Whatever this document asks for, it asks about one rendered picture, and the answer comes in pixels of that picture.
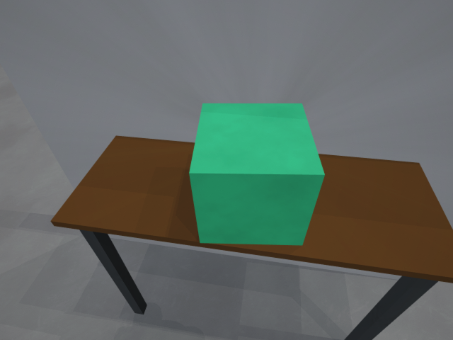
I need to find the table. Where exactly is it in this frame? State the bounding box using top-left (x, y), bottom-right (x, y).
top-left (51, 136), bottom-right (453, 340)

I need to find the carton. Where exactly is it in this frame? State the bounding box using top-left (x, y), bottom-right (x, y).
top-left (189, 103), bottom-right (325, 245)

